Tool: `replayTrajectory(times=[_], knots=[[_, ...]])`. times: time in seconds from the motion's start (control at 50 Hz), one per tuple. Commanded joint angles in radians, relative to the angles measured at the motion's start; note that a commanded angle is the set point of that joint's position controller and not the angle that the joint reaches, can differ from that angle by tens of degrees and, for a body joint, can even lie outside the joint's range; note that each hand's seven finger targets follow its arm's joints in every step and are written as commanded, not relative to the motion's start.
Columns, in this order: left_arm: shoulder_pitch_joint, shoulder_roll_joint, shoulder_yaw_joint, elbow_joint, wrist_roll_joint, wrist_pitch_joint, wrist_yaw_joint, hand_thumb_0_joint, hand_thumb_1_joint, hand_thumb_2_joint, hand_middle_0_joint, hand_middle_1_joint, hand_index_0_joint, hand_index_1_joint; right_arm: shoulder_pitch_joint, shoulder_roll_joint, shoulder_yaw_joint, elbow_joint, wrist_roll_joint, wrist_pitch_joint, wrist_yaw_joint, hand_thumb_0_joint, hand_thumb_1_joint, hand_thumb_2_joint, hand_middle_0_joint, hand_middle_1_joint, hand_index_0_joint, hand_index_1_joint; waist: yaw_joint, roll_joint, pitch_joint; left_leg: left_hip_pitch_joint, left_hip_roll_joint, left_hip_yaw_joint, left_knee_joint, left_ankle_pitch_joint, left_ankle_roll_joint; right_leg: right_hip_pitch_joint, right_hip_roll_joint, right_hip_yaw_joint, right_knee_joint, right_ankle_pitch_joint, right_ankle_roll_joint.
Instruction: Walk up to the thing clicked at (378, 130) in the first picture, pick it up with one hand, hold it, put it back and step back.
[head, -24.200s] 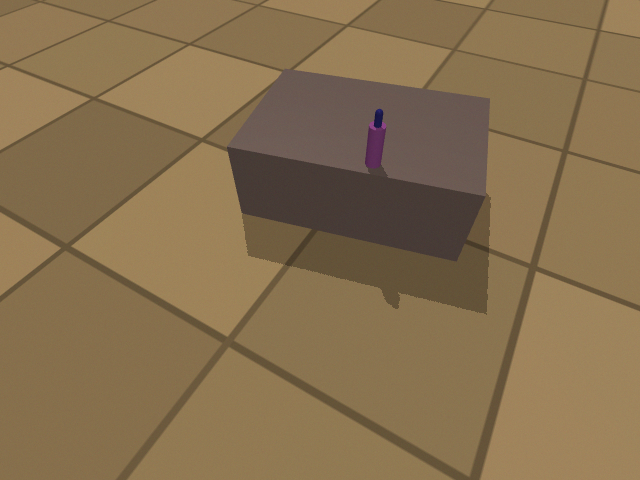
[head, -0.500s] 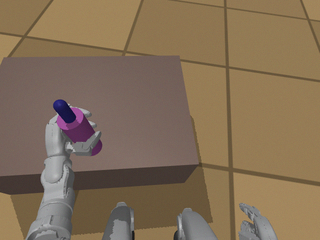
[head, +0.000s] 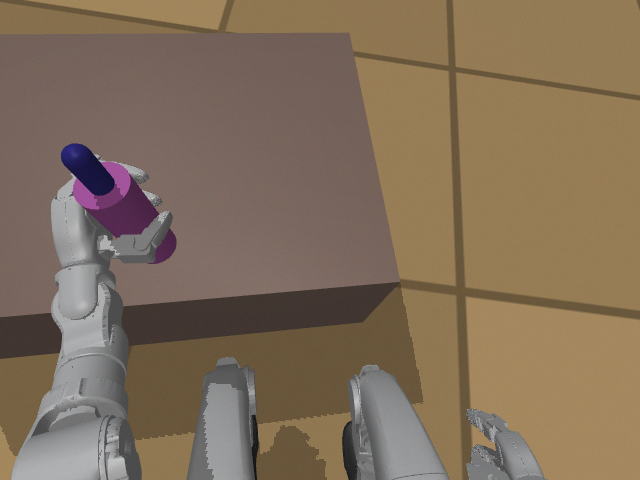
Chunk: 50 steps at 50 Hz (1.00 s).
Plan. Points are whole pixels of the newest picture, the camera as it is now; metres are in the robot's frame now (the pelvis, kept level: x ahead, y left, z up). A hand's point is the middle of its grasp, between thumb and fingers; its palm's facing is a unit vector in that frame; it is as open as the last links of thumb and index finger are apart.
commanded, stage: crouch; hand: left
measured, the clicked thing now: (122, 207) +0.42 +0.23 +0.02
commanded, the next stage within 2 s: lower in 0.20 s
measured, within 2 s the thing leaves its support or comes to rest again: rests again in 1.26 s
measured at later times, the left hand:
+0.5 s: hand (146, 226) +0.44 +0.23 -0.05, palm faces +0.19 -0.98 -0.01, open 8.1 cm
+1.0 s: hand (156, 239) +0.44 +0.23 -0.11, palm faces +0.19 -0.98 +0.00, open 8.1 cm
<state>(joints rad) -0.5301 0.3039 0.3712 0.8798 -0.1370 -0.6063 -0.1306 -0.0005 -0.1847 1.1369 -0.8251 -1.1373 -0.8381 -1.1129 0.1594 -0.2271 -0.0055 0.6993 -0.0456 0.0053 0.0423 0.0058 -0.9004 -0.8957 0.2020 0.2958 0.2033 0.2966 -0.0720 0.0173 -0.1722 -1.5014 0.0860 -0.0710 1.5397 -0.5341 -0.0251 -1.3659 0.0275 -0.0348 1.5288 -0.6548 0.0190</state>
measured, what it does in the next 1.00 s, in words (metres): lowers itself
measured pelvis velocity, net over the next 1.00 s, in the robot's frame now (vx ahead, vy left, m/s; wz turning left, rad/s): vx -0.02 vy -0.01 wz -0.05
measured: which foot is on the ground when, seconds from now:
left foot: down 0.00-1.00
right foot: down 0.00-1.00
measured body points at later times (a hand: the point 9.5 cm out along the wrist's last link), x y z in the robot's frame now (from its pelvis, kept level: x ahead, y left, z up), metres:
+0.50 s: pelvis -0.01 +0.00 -0.05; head +0.16 +0.04 +0.37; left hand +0.42 +0.28 -0.05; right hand +0.10 -0.26 -0.17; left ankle +0.08 +0.13 -0.55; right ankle +0.03 -0.13 -0.55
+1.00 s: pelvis -0.02 -0.01 -0.10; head +0.17 +0.03 +0.30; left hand +0.42 +0.28 -0.11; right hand +0.09 -0.27 -0.24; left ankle +0.08 +0.13 -0.55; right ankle +0.03 -0.13 -0.55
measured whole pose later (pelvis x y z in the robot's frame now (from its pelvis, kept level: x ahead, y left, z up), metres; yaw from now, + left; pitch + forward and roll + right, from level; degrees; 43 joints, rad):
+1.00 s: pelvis -0.02 -0.01 -0.10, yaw -3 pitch +34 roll -5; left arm -0.65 0.41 0.47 0.91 -0.14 -0.56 -0.19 0.00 -0.18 1.14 -0.83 -1.13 -0.84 -1.11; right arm 0.12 -0.24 0.02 0.71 -0.06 0.02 0.03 0.00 -0.92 -0.90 0.20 0.30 0.20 0.30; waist -0.08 0.00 -0.17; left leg -1.90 0.10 -0.11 1.89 -0.59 -0.04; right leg -1.76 0.06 -0.05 1.90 -0.73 0.01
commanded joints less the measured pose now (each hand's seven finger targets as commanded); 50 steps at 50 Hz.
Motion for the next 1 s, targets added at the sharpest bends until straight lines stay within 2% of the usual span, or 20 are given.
replayTrajectory(times=[0.0,0.08,0.1,0.2,0.22,0.26,0.32,0.36,0.38,0.4,0.52,0.58,0.6,0.68,0.76,0.84,0.86,0.9,0.94,0.98], knots=[[-0.367,0.206,0.023,-0.259,-0.009,-0.079,-0.002,0.0,0.363,1.289,-1.343,-1.42,-1.353,-1.419,0.085,-0.179,-0.06,-0.08,-0.003,-0.021,-0.009,0.0,-0.897,-0.902,0.2,0.3,0.2,0.3,-0.004,0.116,-0.563,0.5,-0.025,-0.003,-0.145,0.178,0.038,0.103,0.017,-0.01,-0.193,0.242,-0.054],[-0.385,0.209,0.026,-0.244,-0.009,-0.067,0.002,0.0,0.368,1.294,-1.34,-1.422,-1.351,-1.421,0.088,-0.186,-0.061,-0.067,-0.004,-0.02,-0.012,0.0,-0.897,-0.902,0.2,0.3,0.2,0.3,-0.009,0.13,-0.562,0.491,-0.02,-0.014,-0.122,0.167,0.037,0.042,0.018,-0.018,-0.16,0.23,-0.056],[-0.376,0.216,0.031,-0.252,-0.01,-0.066,0.001,0.0,0.385,1.295,-1.336,-1.419,-1.347,-1.417,0.086,-0.183,-0.059,-0.068,-0.004,-0.018,-0.013,0.0,-0.895,-0.902,0.2,0.3,0.2,0.3,0.003,0.136,-0.559,0.487,-0.02,-0.012,-0.124,0.173,0.036,0.049,0.017,-0.018,-0.158,0.232,-0.056],[-0.386,0.221,0.027,-0.244,-0.003,-0.056,0.006,0.0,0.353,1.279,-1.325,-1.408,-1.335,-1.408,0.078,-0.184,-0.055,-0.075,-0.005,-0.016,-0.017,0.0,-0.897,-0.902,0.2,0.3,0.2,0.3,-0.009,0.134,-0.556,0.45,-0.019,-0.018,-0.102,0.147,0.037,0.019,0.017,-0.02,-0.133,0.215,-0.057],[-0.389,0.233,0.039,-0.254,-0.005,-0.054,0.005,0.0,0.368,1.284,-1.314,-1.406,-1.325,-1.405,0.081,-0.186,-0.055,-0.068,-0.005,-0.016,-0.015,0.0,-0.897,-0.902,0.2,0.3,0.2,0.3,0.003,0.141,-0.569,0.463,-0.018,-0.022,-0.103,0.147,0.035,0.007,0.018,-0.024,-0.124,0.21,-0.06],[-0.392,0.218,0.028,-0.241,-0.007,-0.048,0.002,0.0,0.373,1.281,-1.314,-1.398,-1.322,-1.4,0.085,-0.19,-0.058,-0.067,-0.005,-0.014,-0.017,0.0,-0.9,-0.903,0.2,0.3,0.2,0.3,-0.006,0.148,-0.578,0.466,-0.015,-0.028,-0.085,0.17,0.036,-0.02,0.018,-0.028,-0.104,0.225,-0.059],[-0.387,0.238,0.042,-0.218,-0.006,-0.043,0.0,0.0,0.341,1.249,-1.336,-1.383,-1.327,-1.399,0.093,-0.191,-0.055,-0.06,-0.007,-0.014,-0.018,0.0,-0.909,-0.905,0.2,0.299,0.2,0.299,-0.011,0.124,-0.587,0.433,-0.017,-0.024,-0.053,0.199,0.042,-0.019,0.02,-0.027,-0.089,0.254,-0.056],[-0.379,0.241,0.058,-0.17,-0.009,-0.045,-0.004,0.0,0.33,1.233,-1.318,-1.364,-1.308,-1.38,0.078,-0.181,-0.044,-0.064,-0.008,-0.011,-0.018,0.0,-0.907,-0.905,0.2,0.299,0.2,0.299,-0.013,0.105,-0.515,0.346,-0.021,-0.015,-0.036,0.145,0.044,-0.038,0.022,-0.022,-0.081,0.213,-0.054],[-0.374,0.231,0.054,-0.159,-0.009,-0.046,-0.007,0.0,0.322,1.239,-1.318,-1.372,-1.312,-1.385,0.085,-0.185,-0.049,-0.065,-0.009,-0.012,-0.018,0.0,-0.907,-0.904,0.2,0.299,0.2,0.299,-0.021,0.081,-0.52,0.314,-0.021,-0.012,-0.018,0.137,0.048,-0.041,0.022,-0.016,-0.081,0.209,-0.052],[-0.375,0.24,0.059,-0.159,-0.009,-0.052,-0.01,0.0,0.331,1.24,-1.325,-1.374,-1.318,-1.387,0.077,-0.184,-0.045,-0.066,-0.009,-0.014,-0.016,0.0,-0.905,-0.903,0.2,0.299,0.2,0.299,-0.012,0.084,-0.517,0.308,-0.021,-0.014,-0.014,0.113,0.044,-0.065,0.023,-0.017,-0.066,0.183,-0.056],[-0.452,0.307,0.088,-0.193,-0.012,-0.076,-0.035,0.0,0.351,1.253,-1.341,-1.387,-1.335,-1.4,0.08,-0.189,-0.04,-0.074,-0.016,-0.016,-0.015,0.0,-0.906,-0.904,0.2,0.299,0.2,0.299,-0.003,0.131,-0.599,0.286,-0.018,-0.012,0.043,0.109,0.042,-0.108,0.027,-0.012,-0.008,0.172,-0.058],[-0.459,0.313,0.097,-0.205,-0.019,-0.075,-0.039,0.0,0.35,1.278,-1.349,-1.404,-1.342,-1.42,0.091,-0.198,-0.042,-0.068,-0.019,-0.016,-0.016,0.0,-0.908,-0.905,0.2,0.299,0.2,0.299,0.0,0.141,-0.64,0.289,-0.015,-0.013,0.07,0.129,0.041,-0.127,0.029,-0.017,0.018,0.183,-0.058],[-0.454,0.328,0.108,-0.207,-0.019,-0.074,-0.038,0.0,0.358,1.277,-1.345,-1.398,-1.336,-1.416,0.087,-0.195,-0.039,-0.065,-0.021,-0.015,-0.017,0.0,-0.911,-0.907,0.2,0.299,0.2,0.299,0.012,0.156,-0.634,0.285,-0.014,-0.014,0.069,0.117,0.038,-0.134,0.03,-0.019,0.028,0.17,-0.059],[-0.471,0.329,0.101,-0.214,-0.021,-0.062,-0.044,0.0,0.355,1.277,-1.352,-1.4,-1.341,-1.418,0.087,-0.2,-0.04,-0.055,-0.021,-0.012,-0.023,0.0,-0.908,-0.906,0.2,0.299,0.2,0.299,0.001,0.162,-0.64,0.268,-0.009,-0.016,0.089,0.083,0.036,-0.163,0.031,-0.016,0.045,0.145,-0.06],[-0.458,0.341,0.118,-0.222,-0.029,-0.05,-0.051,0.0,0.327,1.251,-1.327,-1.374,-1.317,-1.392,0.101,-0.201,-0.04,-0.048,-0.021,-0.009,-0.027,0.0,-0.912,-0.906,0.2,0.299,0.2,0.299,-0.002,0.118,-0.69,0.224,-0.01,-0.005,0.147,0.155,0.049,-0.112,0.031,-0.004,0.055,0.217,-0.048],[-0.441,0.328,0.117,-0.216,-0.025,-0.04,-0.056,0.0,0.366,1.225,-1.307,-1.345,-1.301,-1.357,0.094,-0.202,-0.04,-0.046,-0.019,-0.005,-0.03,0.0,-0.909,-0.904,0.2,0.299,0.2,0.299,0.003,0.145,-0.639,0.21,-0.01,-0.015,0.146,0.114,0.041,-0.191,0.033,-0.027,0.094,0.175,-0.059],[-0.431,0.346,0.134,-0.196,-0.027,-0.038,-0.053,0.0,0.345,1.231,-1.304,-1.341,-1.293,-1.359,0.087,-0.2,-0.037,-0.043,-0.017,-0.003,-0.029,0.0,-0.908,-0.905,0.2,0.299,0.2,0.299,0.011,0.135,-0.616,0.19,-0.009,-0.014,0.15,0.101,0.041,-0.194,0.035,-0.026,0.098,0.161,-0.058],[-0.431,0.327,0.122,-0.203,-0.03,-0.039,-0.06,0.0,0.328,1.234,-1.31,-1.356,-1.304,-1.37,0.095,-0.201,-0.037,-0.044,-0.019,-0.002,-0.03,0.0,-0.908,-0.904,0.2,0.299,0.2,0.299,-0.001,0.123,-0.621,0.17,-0.01,-0.01,0.169,0.125,0.045,-0.178,0.033,-0.025,0.105,0.187,-0.054],[-0.433,0.347,0.143,-0.203,-0.031,-0.036,-0.06,0.0,0.325,1.223,-1.323,-1.36,-1.319,-1.371,0.09,-0.201,-0.036,-0.044,-0.019,-0.002,-0.029,0.0,-0.911,-0.904,0.2,0.299,0.2,0.299,0.011,0.13,-0.647,0.189,-0.009,-0.012,0.182,0.14,0.045,-0.197,0.035,-0.029,0.123,0.196,-0.056],[-0.462,0.337,0.126,-0.215,-0.029,-0.037,-0.064,0.0,0.361,1.225,-1.304,-1.342,-1.299,-1.354,0.088,-0.202,-0.036,-0.047,-0.021,-0.002,-0.03,0.0,-0.908,-0.904,0.2,0.299,0.2,0.299,-0.001,0.143,-0.635,0.178,-0.008,-0.011,0.192,0.133,0.044,-0.215,0.036,-0.029,0.132,0.193,-0.056]])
